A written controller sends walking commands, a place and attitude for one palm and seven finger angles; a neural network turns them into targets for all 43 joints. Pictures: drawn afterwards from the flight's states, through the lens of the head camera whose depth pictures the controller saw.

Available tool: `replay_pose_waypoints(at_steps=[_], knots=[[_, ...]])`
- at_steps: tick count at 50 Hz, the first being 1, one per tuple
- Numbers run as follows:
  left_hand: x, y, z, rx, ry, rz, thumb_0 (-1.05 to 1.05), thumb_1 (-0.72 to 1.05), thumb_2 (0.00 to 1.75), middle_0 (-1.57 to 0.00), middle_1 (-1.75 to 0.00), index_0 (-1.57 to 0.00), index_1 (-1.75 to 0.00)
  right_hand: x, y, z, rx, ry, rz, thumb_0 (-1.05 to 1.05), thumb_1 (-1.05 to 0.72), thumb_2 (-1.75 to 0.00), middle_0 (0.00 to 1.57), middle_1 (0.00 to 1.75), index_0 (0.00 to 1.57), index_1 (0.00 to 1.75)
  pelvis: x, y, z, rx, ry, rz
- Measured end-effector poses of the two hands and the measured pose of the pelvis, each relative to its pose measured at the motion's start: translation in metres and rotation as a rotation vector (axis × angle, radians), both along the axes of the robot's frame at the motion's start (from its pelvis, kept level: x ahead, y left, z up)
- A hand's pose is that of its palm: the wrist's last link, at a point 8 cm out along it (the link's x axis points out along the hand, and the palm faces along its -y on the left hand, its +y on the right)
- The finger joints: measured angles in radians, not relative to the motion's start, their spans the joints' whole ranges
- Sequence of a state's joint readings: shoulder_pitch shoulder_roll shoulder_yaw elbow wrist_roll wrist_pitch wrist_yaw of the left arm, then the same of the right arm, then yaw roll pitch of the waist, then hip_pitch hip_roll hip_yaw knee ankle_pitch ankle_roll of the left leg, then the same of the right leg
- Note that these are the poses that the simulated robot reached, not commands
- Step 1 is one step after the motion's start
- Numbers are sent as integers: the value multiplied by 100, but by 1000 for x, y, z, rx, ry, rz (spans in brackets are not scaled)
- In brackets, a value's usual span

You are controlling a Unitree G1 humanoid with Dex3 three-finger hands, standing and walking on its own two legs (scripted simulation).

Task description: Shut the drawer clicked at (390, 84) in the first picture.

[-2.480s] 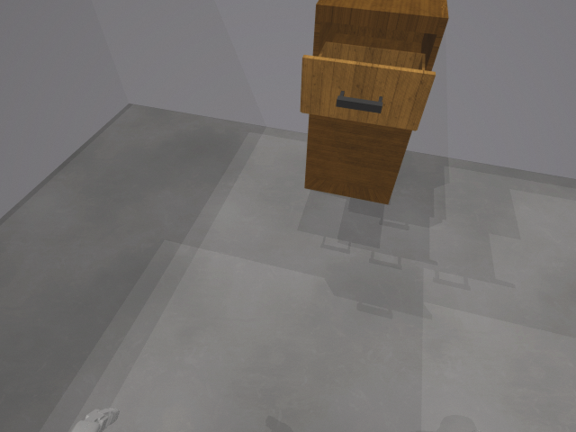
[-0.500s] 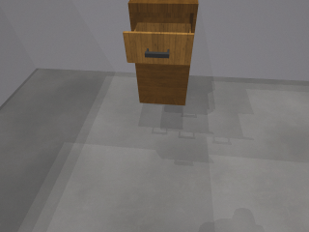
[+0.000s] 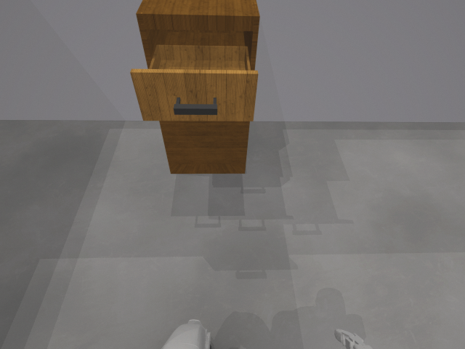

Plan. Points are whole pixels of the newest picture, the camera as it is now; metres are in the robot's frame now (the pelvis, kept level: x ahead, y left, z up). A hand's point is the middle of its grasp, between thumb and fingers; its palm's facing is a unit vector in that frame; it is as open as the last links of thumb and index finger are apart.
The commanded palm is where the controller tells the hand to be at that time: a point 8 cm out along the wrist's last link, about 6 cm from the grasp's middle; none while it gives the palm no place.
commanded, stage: walk to a spot facing it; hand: left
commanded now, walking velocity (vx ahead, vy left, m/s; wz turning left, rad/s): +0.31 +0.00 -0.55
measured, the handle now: (196, 105) +0.78 +0.22 -0.06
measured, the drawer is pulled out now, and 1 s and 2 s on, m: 0.28 0.28 0.28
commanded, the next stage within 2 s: turn to face it in 0.66 s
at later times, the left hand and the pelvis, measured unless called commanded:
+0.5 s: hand (163, 263) +0.30 +0.20 -0.16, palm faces -0.28 -0.94 -0.18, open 7.4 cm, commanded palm none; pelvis +0.15 +0.05 +0.01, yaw -18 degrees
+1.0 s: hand (199, 247) +0.35 +0.13 -0.16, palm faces -0.40 -0.89 -0.20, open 7.4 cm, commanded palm none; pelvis +0.19 +0.01 +0.00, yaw -26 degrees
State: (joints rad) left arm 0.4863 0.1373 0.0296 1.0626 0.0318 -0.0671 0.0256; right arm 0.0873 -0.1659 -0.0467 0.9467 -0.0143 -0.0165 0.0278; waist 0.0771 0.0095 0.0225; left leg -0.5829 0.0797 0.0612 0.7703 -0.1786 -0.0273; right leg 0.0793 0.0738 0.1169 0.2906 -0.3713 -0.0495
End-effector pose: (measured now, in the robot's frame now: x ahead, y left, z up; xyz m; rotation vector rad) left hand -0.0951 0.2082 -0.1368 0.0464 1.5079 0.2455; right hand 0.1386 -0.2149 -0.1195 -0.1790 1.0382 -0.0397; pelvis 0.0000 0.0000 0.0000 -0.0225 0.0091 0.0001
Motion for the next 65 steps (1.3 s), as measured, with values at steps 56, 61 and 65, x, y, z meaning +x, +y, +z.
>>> replay_pose_waypoints(at_steps=[56, 61, 65], knots=[[441, 3, -14, -60, -324, -482, 0, 90, 90, -20, -30, -21, -30, 13, 9, -10, -35, 225, -518, 0, -91, -90, 20, 30, 20, 30, 204, 24, -5, -16, -33, -363], [414, 36, -10, -23, -220, -432, 0, 90, 90, -20, -30, -20, -30, 16, 21, 1, -48, 251, -473, 1, -92, -90, 20, 30, 20, 30, 202, 34, 5, -15, -18, -328], [399, 56, -1, 15, -189, -394, 0, 90, 90, -19, -30, -20, -30, 15, 22, 5, -46, 273, -443, 1, -91, -90, 21, 30, 20, 30, 197, 37, 11, -16, -4, -295]])
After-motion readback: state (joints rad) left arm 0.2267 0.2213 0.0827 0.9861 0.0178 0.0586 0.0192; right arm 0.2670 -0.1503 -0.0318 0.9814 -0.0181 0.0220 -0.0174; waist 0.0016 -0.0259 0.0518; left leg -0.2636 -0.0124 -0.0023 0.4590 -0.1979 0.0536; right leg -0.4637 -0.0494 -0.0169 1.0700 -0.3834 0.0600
